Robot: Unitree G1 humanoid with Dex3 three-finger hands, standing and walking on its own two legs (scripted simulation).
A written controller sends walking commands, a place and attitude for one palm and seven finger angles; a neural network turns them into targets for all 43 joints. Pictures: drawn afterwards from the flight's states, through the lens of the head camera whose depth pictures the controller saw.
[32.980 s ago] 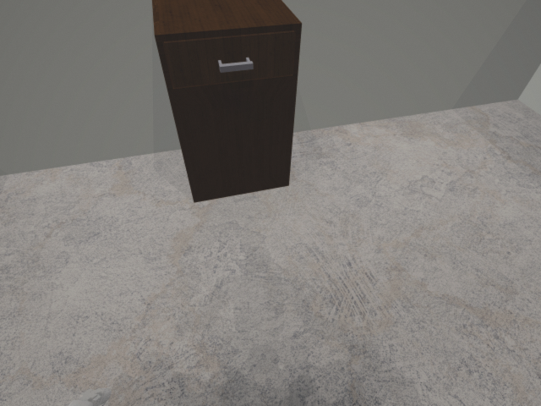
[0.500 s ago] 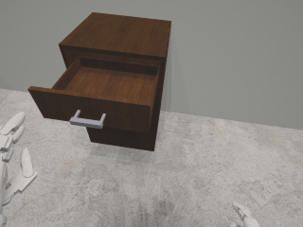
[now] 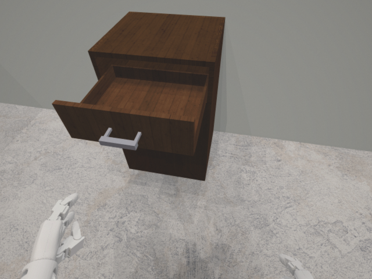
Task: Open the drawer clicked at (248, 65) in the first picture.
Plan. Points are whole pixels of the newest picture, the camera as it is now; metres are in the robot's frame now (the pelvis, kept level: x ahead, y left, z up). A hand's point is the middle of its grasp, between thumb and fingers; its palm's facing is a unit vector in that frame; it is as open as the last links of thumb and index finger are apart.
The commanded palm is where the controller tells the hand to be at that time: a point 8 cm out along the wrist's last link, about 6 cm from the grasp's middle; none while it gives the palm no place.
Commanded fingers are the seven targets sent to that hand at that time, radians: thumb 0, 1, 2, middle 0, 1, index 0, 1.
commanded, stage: let the arm hang, fingers relaxed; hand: left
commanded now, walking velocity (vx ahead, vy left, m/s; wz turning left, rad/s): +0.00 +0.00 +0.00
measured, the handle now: (121, 138) +0.53 +0.23 -0.05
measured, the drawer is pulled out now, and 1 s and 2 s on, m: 0.30 0.30 0.30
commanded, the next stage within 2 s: look to check the result in 0.98 s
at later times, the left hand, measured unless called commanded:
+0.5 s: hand out of the picture -0.01 +0.18 -0.15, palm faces +0.02 -0.97 -0.24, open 7.3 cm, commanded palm none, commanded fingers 0.00 0.90 0.90 -0.20 -0.30 -0.20 -0.30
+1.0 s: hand out of the picture -0.01 +0.16 -0.16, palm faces +0.02 -0.98 -0.18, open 7.4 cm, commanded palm none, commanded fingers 0.00 0.90 0.90 -0.20 -0.30 -0.20 -0.30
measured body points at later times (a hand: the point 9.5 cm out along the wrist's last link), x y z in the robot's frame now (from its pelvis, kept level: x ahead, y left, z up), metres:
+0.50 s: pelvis +0.00 -0.01 +0.02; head +0.02 -0.02 +0.47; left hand -0.01 +0.23 -0.13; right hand -0.01 -0.24 -0.15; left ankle +0.01 +0.11 -0.72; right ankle +0.01 -0.10 -0.72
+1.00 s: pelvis +0.00 -0.01 +0.02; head +0.01 -0.01 +0.47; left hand -0.01 +0.21 -0.14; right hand -0.04 -0.21 -0.15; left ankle +0.01 +0.11 -0.72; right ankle +0.01 -0.10 -0.72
